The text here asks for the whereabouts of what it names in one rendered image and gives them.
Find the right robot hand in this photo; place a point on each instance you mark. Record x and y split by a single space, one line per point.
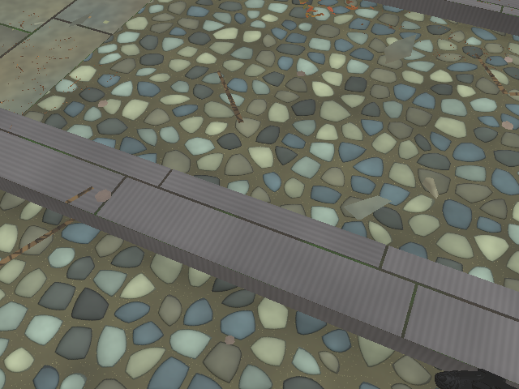
465 379

